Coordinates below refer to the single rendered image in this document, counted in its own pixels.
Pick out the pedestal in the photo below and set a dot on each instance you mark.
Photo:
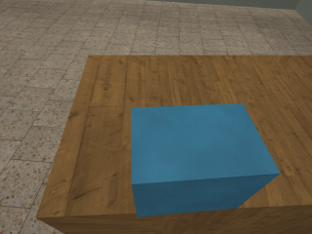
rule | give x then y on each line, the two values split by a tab
89	189

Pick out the carton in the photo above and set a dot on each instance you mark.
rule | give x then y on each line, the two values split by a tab
196	158

